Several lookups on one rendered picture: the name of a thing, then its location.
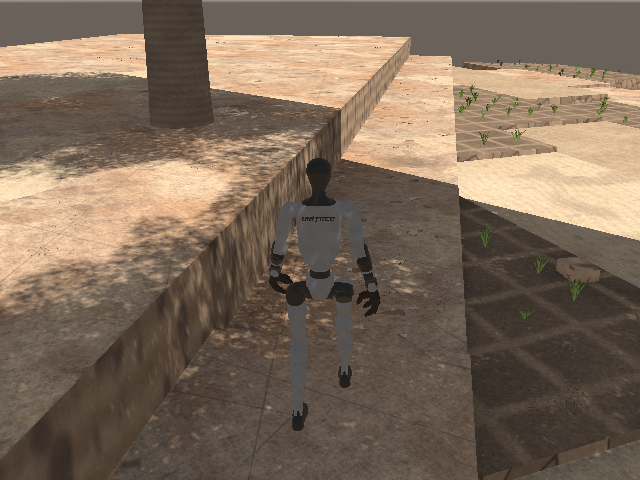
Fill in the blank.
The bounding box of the robot left hand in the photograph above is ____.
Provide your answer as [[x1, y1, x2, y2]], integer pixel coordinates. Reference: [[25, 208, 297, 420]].
[[269, 273, 293, 294]]

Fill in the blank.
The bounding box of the left robot foot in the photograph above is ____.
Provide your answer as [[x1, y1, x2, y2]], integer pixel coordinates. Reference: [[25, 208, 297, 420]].
[[291, 402, 308, 431]]

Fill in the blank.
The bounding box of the right robot forearm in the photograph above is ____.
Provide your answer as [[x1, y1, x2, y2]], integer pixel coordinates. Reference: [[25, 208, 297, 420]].
[[357, 243, 379, 292]]

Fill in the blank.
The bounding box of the left robot forearm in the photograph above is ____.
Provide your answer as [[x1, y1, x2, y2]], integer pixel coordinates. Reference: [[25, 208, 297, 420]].
[[269, 241, 284, 277]]

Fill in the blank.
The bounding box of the right robot foot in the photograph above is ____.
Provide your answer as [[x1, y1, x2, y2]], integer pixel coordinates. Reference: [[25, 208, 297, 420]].
[[338, 365, 352, 388]]

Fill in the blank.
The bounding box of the robot left upper arm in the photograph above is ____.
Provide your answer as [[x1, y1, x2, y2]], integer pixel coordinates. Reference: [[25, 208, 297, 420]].
[[273, 201, 299, 255]]

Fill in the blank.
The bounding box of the robot right upper arm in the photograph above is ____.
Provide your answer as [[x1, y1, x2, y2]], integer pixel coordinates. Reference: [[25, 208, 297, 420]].
[[340, 201, 366, 259]]

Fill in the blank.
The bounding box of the robot right hand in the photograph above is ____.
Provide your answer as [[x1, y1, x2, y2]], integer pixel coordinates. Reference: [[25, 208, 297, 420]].
[[356, 289, 381, 317]]

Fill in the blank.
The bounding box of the robot foot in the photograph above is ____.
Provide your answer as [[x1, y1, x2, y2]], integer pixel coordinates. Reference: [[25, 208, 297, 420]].
[[291, 402, 308, 431], [338, 365, 352, 388]]

